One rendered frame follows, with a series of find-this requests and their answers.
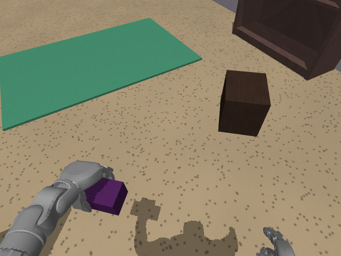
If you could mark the left robot arm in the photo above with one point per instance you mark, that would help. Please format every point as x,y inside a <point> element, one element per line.
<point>35,223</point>

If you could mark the left robot hand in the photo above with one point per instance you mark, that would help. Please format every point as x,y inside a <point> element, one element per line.
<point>84,174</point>

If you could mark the right robot hand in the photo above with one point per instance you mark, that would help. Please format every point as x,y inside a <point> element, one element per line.
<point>281,247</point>

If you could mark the bookshelf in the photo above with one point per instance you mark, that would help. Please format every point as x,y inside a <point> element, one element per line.
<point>303,35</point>

